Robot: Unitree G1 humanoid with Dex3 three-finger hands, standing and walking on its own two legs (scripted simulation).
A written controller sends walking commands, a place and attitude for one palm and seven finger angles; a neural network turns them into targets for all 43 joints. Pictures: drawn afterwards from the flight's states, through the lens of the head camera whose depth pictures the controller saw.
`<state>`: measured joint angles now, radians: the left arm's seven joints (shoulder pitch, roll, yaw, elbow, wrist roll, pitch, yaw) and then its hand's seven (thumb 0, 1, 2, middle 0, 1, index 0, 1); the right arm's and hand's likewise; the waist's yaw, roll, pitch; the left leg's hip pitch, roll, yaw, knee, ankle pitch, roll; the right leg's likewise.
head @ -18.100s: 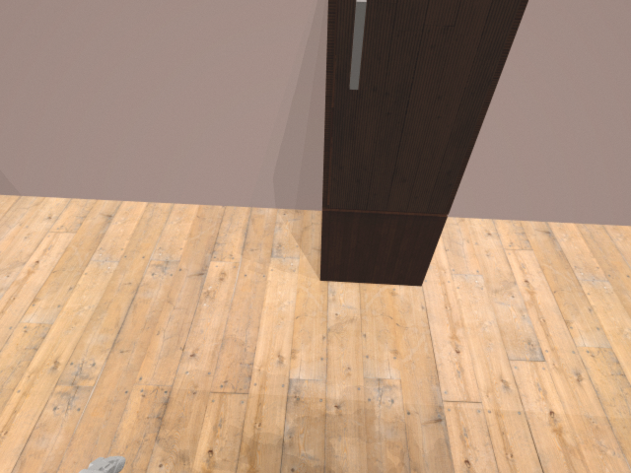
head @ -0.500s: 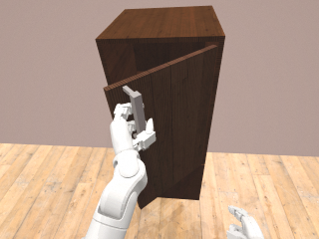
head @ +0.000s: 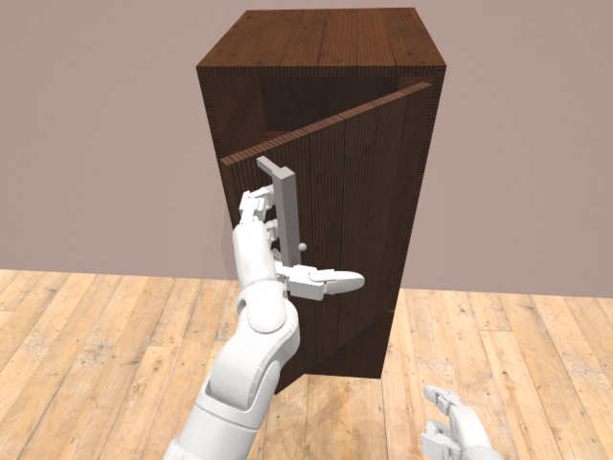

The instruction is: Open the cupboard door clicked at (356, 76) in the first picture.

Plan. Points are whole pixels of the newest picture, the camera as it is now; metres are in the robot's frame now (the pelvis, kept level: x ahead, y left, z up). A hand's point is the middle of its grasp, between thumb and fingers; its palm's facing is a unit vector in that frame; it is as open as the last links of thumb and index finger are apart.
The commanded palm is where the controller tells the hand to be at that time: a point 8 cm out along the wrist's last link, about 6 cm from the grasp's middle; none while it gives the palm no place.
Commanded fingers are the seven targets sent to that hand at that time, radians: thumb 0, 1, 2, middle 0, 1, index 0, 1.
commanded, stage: open thumb and fingers to let go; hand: left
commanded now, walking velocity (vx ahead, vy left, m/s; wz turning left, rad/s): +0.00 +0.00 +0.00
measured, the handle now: (279, 222) +0.36 +0.07 +0.17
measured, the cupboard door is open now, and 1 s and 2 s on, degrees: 42 44 44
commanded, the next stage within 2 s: slide the hand sideways off the handle in 0.12 s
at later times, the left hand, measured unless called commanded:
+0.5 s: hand (303, 270) +0.28 +0.03 +0.17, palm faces -0.11 -0.99 +0.02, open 16.4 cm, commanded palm +0.25 +0.07 +0.16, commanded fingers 0.00 -0.50 0.30 -0.15 -0.30 -0.15 -0.30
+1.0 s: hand (267, 296) +0.25 +0.07 +0.16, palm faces -0.07 -1.00 +0.01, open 16.3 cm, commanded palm +0.21 +0.12 +0.16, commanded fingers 0.00 -0.50 0.30 -0.15 -0.30 -0.15 -0.30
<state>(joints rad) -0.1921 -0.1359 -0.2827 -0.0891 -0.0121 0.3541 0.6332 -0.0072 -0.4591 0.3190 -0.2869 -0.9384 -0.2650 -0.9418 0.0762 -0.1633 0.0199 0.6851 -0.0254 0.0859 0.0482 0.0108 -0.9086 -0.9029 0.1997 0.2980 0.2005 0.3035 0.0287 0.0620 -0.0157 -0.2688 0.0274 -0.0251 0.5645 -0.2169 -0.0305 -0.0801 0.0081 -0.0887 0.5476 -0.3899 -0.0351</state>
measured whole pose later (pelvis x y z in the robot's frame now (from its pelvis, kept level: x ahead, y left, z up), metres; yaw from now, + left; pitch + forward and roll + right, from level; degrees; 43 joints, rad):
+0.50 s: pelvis -0.02 +0.01 +0.00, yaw -1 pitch -6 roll +0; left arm -0.14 -0.02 -0.24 -0.08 -0.11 0.23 0.20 -0.01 -0.50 0.30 -0.16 -0.34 -0.12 -0.34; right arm 0.15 -0.20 0.04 0.59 0.01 0.10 0.00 0.01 -0.91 -0.90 0.20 0.30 0.20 0.30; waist 0.01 0.07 -0.01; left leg -0.24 0.02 -0.01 0.52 -0.18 -0.01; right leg -0.07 0.00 -0.07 0.52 -0.35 -0.02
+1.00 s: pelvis +0.00 +0.01 +0.01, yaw -1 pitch -5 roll +0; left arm 0.17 0.05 -0.22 -0.42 -0.09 0.26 0.12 -0.01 -0.50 0.30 -0.16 -0.31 -0.14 -0.30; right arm 0.11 -0.19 0.06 0.51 0.01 0.11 0.00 0.01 -0.91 -0.90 0.20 0.30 0.20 0.30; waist 0.04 0.05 -0.02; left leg -0.23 0.02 0.00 0.51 -0.20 -0.01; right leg -0.05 0.00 -0.06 0.49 -0.36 -0.02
